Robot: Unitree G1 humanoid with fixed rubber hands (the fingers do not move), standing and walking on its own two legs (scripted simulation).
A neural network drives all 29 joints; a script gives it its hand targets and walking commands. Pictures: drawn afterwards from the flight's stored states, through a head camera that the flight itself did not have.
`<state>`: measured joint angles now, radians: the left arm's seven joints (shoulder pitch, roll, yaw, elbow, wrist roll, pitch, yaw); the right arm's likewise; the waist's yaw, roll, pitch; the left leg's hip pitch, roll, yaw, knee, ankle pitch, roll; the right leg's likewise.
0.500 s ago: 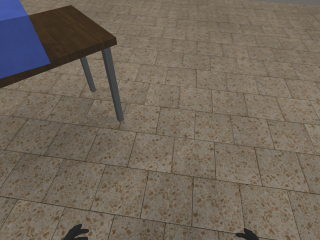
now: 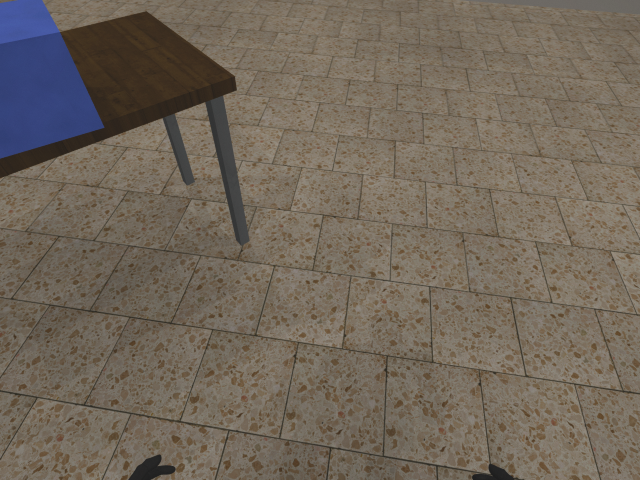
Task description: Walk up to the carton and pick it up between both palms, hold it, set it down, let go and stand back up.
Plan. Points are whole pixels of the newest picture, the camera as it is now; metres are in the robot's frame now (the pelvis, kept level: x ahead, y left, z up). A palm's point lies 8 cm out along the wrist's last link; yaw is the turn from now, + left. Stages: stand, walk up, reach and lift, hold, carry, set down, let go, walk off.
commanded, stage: stand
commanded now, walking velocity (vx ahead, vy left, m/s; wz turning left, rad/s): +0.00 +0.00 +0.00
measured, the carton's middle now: out of the picture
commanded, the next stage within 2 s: walk up in 0.12 s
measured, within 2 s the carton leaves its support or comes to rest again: neither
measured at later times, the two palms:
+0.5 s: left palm out of the picture +0.04 +0.29 -0.11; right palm out of the picture +0.10 -0.24 -0.11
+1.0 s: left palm (34, 457) +0.15 +0.38 -0.11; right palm (409, 396) +0.26 -0.13 -0.15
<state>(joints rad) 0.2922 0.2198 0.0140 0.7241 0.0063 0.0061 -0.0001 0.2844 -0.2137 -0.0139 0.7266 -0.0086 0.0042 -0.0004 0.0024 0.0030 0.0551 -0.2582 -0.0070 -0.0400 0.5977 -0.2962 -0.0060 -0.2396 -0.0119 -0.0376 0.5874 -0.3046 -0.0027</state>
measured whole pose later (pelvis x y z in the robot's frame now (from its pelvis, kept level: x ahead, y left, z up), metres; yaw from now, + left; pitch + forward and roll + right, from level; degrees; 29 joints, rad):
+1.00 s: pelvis +0.14 +0.11 -0.03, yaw +23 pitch -5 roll +2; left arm 0.32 0.25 0.03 0.63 0.03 -0.04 -0.05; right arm 0.43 -0.27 -0.04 0.74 -0.04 0.01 0.01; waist -0.04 -0.02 0.05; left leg -0.26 -0.02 0.01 0.81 -0.46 0.01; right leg -0.45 -0.07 -0.04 0.81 -0.31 -0.03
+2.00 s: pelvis +0.43 +0.27 -0.03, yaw +45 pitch -4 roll -1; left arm 0.30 0.24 0.01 0.61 0.03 -0.02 0.00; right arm 0.35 -0.29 -0.04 0.70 -0.03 0.04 -0.01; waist -0.01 0.08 0.11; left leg -0.45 0.00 -0.06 1.28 -0.57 -0.02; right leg -0.40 -0.09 -0.14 0.81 -0.33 -0.01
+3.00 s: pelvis +0.46 +0.32 +0.00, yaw +48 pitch -1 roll +0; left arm 0.34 0.25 -0.01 0.73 0.00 0.00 -0.01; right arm 0.25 -0.25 0.01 0.79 0.01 0.02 0.02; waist 0.00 0.00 0.04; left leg -0.26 -0.02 0.03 0.54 -0.26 0.04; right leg -0.23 -0.09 -0.11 0.53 -0.27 0.04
